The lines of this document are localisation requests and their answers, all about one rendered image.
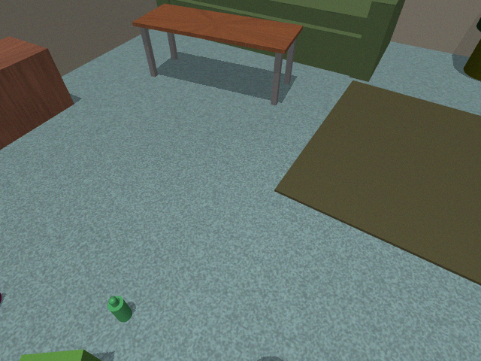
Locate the potted plant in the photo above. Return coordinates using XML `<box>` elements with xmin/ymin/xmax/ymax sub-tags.
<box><xmin>464</xmin><ymin>17</ymin><xmax>481</xmax><ymax>81</ymax></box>

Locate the coffee table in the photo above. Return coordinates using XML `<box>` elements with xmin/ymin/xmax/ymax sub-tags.
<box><xmin>132</xmin><ymin>4</ymin><xmax>303</xmax><ymax>105</ymax></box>

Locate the sofa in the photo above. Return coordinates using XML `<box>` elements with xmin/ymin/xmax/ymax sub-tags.
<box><xmin>156</xmin><ymin>0</ymin><xmax>405</xmax><ymax>82</ymax></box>

